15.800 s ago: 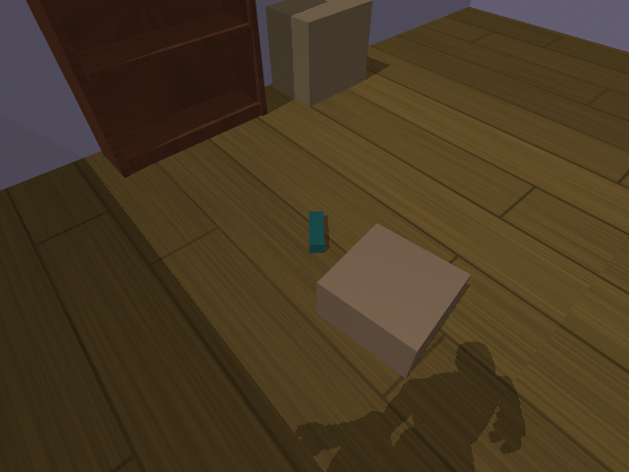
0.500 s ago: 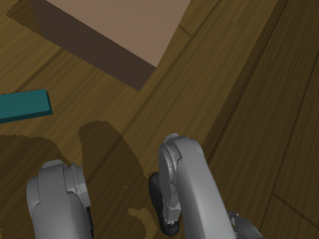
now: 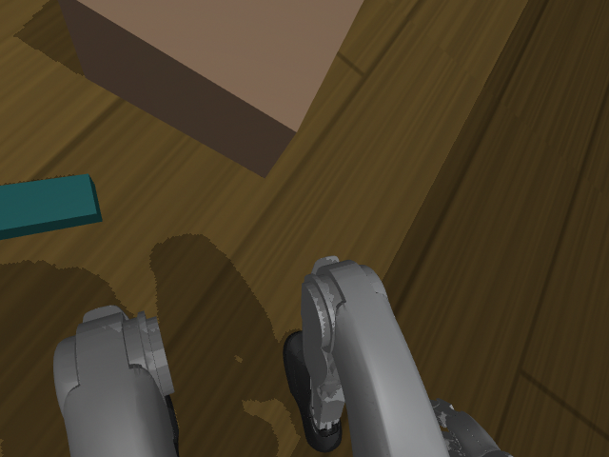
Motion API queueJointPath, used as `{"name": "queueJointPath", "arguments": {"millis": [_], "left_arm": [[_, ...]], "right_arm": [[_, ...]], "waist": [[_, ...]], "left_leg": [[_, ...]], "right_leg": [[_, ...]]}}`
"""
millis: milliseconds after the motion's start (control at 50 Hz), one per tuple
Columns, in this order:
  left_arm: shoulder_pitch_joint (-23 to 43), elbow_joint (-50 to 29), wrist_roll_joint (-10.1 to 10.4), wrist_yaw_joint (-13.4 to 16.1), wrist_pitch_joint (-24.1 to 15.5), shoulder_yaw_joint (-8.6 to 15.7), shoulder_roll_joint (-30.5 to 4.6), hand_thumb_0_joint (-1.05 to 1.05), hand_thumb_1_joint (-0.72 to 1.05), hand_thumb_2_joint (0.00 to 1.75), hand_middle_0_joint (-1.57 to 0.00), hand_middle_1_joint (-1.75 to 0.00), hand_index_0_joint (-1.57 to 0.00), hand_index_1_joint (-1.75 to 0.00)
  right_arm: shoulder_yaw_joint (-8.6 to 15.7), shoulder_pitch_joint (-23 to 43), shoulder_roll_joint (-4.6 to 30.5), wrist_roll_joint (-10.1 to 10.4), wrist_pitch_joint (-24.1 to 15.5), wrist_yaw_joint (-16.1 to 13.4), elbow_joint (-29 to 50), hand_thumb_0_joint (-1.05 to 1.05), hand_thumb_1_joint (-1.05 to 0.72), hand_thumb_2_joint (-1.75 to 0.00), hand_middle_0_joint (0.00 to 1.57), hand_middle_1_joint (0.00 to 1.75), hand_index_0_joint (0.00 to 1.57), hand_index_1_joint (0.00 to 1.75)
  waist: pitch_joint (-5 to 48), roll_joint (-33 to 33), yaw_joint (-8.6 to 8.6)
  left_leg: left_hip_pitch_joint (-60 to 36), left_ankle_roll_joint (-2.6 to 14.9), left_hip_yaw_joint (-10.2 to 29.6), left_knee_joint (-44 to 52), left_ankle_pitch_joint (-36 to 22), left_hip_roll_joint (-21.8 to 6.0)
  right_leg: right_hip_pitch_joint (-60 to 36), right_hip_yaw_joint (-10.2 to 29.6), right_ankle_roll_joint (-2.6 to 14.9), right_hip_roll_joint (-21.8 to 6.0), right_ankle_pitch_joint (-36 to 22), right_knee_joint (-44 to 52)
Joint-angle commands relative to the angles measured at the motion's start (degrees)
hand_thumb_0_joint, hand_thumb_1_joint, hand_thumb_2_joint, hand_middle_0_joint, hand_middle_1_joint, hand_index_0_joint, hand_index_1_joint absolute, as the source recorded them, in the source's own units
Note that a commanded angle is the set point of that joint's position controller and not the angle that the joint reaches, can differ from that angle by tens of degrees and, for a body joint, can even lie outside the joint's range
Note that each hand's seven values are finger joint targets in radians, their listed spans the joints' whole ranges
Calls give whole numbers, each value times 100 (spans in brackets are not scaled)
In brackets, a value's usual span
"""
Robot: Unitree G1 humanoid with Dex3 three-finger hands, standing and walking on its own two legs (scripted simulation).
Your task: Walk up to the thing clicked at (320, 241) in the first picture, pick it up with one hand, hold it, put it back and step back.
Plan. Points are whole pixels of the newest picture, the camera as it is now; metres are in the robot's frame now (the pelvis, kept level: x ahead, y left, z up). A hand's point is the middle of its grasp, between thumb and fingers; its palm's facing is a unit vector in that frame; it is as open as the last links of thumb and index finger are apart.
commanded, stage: rise first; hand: left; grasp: from above
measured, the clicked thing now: (21, 210) +0.48 +0.31 -0.29
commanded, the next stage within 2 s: approach in 0.38 s
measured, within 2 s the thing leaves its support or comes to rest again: neither
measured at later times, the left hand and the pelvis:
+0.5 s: hand out of the picture +0.43 +0.35 -0.18, palm faces -0.47 -0.08 -0.88, open 14.2 cm; pelvis +0.00 +0.00 +0.00, yaw +0 degrees
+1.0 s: hand (23, 184) +0.48 +0.27 -0.17, palm faces -0.44 -0.05 -0.90, open 13.9 cm; pelvis +0.00 +0.00 +0.01, yaw +0 degrees
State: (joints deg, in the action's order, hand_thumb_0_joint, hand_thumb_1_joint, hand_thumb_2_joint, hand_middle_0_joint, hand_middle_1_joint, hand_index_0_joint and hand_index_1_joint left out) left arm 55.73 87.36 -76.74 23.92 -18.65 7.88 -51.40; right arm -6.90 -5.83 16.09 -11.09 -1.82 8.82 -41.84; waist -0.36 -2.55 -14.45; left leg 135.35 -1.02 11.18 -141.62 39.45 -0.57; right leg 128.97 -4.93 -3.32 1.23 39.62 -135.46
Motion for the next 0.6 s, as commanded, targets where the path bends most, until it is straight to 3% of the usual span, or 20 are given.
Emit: {"name": "queueJointPath", "arguments": {"millis": [0,40,100,140,180,260,320,380,440,460,500,580], "left_arm": [[1519,-730,101,188,5,171,-1598,0,-58,105,-7,-102,-6,-103],[1480,-614,113,134,11,62,-1469,0,-58,105,-7,-102,-6,-104],[1584,-821,147,144,-29,167,-1649,0,-59,105,-6,-103,-5,-104],[1628,-844,147,135,-48,154,-1643,0,-57,104,-7,-103,-6,-104],[1550,-909,141,149,-65,243,-1771,0,-57,104,-7,-102,-6,-103],[1468,-730,146,109,-32,46,-1409,0,-58,104,-7,-102,-6,-103],[1603,-1032,153,147,-49,216,-1692,0,-58,105,-7,-101,-6,-103],[1586,-910,125,155,-15,155,-1548,0,-58,105,-7,-101,-6,-102],[1628,-1020,130,150,4,165,-1612,0,-57,104,-8,-101,-7,-102],[1642,-1031,111,150,0,209,-1710,0,-61,112,-9,-96,-4,-101],[1632,-1055,113,132,46,177,-1641,0,-56,103,-7,-104,-7,-105],[2028,-1109,172,43,75,-193,-1136,0,-56,102,-7,-106,-7,-106]], "right_arm": [[448,-1172,1555,-11,21,-114,8,0,-90,-90,20,30,20,30],[469,-1167,1538,17,7,-105,16,0,-91,-90,20,30,20,30],[450,-1184,1548,-2,-6,-116,30,0,-91,-90,20,30,20,30],[444,-1236,1553,2,-4,-108,34,0,-90,-90,20,30,20,30],[445,-1203,1544,22,2,-120,50,0,-90,-90,20,30,20,30],[478,-1203,1527,26,-9,-108,37,0,-90,-90,20,30,20,30],[474,-1218,1568,30,-10,-122,46,0,-90,-90,20,30,20,30],[467,-1293,1551,34,-25,-106,13,0,-90,-90,20,30,20,30],[485,-1240,1546,55,-31,-106,35,0,-90,-90,20,30,20,30],[473,-1250,1557,45,-26,-112,31,0,-91,-90,20,30,20,30],[508,-1217,1530,86,-24,-120,46,0,-90,-90,20,30,20,30],[521,-1330,1513,99,-35,-126,-15,0,-90,-90,20,30,20,30]], "waist": [[3791,2141,-32],[3659,2015,-84],[3824,2177,-30],[3828,2055,-102],[3955,2131,10],[3739,2096,-76],[3919,2195,16],[3846,2231,-78],[3849,2222,-29],[3955,2267,-16],[3895,2305,58],[3854,2218,-240]], "left_leg": [[-3124,215,-679,1455,-1088,58],[-3067,225,-667,1452,-1010,49],[-3168,216,-677,1430,-1081,49],[-3057,237,-675,1377,-1095,51],[-3066,233,-698,1385,-1103,56],[-3115,209,-651,1471,-961,49],[-3145,211,-687,1440,-1077,55],[-3197,203,-674,1434,-1158,53],[-3122,215,-691,1476,-1018,63],[-3145,210,-700,1478,-1018,70],[-3187,204,-713,1542,-969,65],[-3200,214,-674,1502,-957,46]], "right_leg": [[-1665,-587,487,163,-1324,1237],[-1601,-580,490,175,-1264,1275],[-1677,-576,487,165,-1321,1251],[-1730,-572,469,167,-1366,1261],[-1817,-545,475,173,-1367,1270],[-1546,-609,506,178,-1218,1253],[-1706,-581,486,161,-1319,1268],[-1657,-586,492,160,-1412,1222],[-1637,-571,497,158,-1279,1281],[-1692,-566,500,158,-1276,1276],[-1607,-558,517,150,-1224,1285],[-1525,-572,494,155,-1288,1366]]}}
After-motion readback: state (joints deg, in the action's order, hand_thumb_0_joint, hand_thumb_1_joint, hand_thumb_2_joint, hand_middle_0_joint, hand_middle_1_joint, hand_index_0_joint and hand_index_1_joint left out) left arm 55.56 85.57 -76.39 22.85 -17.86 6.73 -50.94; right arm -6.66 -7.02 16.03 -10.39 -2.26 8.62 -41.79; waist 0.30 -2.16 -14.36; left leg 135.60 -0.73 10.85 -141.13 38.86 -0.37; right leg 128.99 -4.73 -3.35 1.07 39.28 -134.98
